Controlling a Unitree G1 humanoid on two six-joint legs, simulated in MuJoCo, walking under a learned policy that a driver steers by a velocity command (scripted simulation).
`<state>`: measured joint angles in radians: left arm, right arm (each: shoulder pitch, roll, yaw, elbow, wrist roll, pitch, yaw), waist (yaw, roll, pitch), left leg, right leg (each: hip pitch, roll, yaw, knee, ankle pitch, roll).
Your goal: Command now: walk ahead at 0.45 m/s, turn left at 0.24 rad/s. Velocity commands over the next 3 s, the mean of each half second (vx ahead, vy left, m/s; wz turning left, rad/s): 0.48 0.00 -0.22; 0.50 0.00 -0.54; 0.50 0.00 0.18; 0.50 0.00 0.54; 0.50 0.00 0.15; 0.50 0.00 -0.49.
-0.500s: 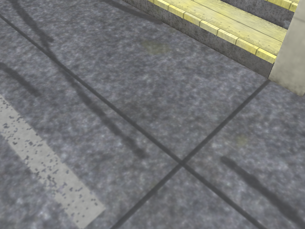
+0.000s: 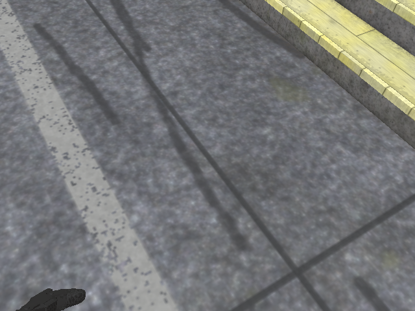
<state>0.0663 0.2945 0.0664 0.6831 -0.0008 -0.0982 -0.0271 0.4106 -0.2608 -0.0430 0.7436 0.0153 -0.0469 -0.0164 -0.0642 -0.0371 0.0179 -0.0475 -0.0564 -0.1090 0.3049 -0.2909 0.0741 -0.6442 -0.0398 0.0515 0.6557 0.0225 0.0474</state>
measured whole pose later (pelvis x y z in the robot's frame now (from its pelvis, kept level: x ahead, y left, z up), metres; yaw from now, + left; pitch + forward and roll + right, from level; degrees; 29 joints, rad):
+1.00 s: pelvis +0.56 -0.06 +0.00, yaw -28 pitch +1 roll +2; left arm 0.12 0.31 0.06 0.64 -0.02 -0.02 -0.03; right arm 0.35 -0.30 -0.07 0.79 0.00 -0.09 0.00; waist -0.09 -0.04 0.04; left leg -0.02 -0.01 0.16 0.26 -0.26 0.01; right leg -0.69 -0.09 0.05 0.81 -0.06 0.01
